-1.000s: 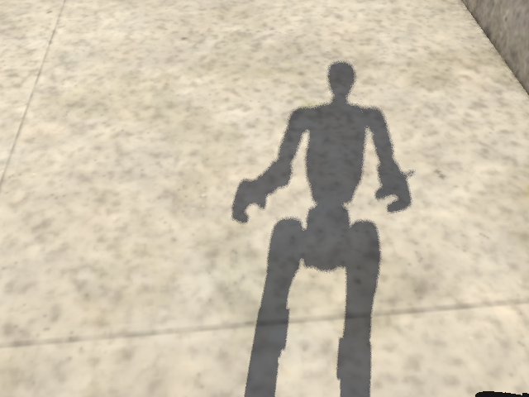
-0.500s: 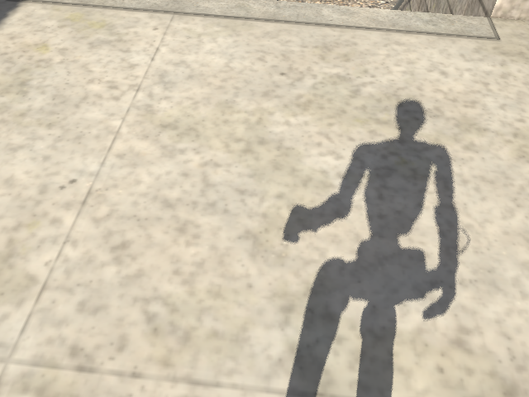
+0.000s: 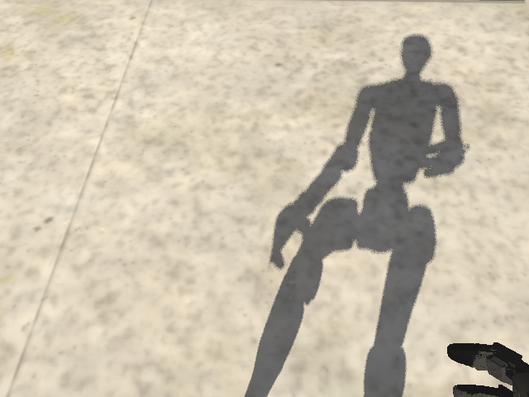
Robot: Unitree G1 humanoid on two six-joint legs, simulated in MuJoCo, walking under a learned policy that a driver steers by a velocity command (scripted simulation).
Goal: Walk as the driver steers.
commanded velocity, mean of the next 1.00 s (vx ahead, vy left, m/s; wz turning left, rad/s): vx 0.13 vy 0.00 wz -0.37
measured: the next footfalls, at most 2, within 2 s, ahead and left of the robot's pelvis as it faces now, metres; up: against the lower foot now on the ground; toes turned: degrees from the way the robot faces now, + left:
left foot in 0.12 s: +0.27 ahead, +0.13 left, +0.00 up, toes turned -8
right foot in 0.54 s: +0.16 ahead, -0.11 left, +0.00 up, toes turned -23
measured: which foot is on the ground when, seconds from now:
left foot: up 0.00-0.10, down 0.12-0.54, up 0.56-1.00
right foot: down 0.00-0.12, up 0.14-0.52, down 0.54-1.00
